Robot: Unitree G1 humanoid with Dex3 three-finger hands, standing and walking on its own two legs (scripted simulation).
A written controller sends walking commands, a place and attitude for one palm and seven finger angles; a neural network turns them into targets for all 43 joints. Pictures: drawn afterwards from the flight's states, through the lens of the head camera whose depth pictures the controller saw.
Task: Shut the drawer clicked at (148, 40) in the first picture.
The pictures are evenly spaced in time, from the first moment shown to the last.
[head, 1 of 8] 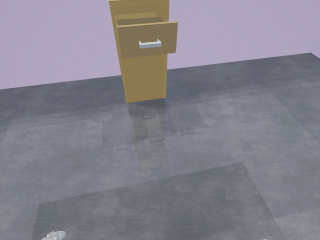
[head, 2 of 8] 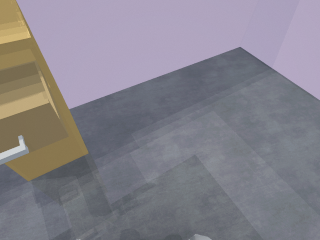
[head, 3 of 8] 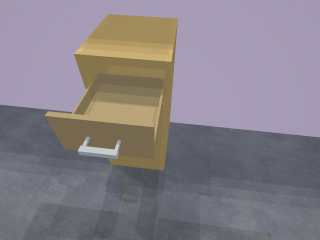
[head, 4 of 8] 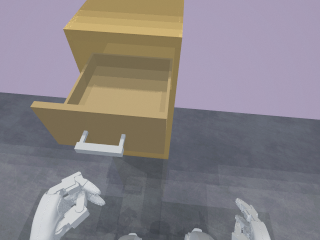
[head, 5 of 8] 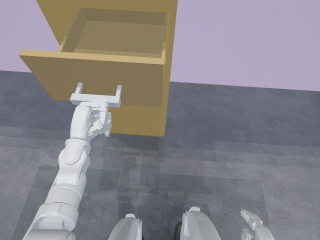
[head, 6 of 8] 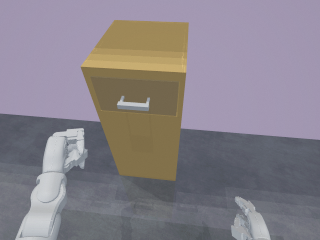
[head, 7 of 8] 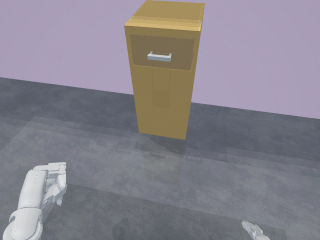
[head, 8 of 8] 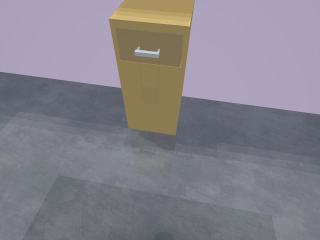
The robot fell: no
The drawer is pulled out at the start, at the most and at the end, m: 0.30 0.30 0.00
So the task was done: yes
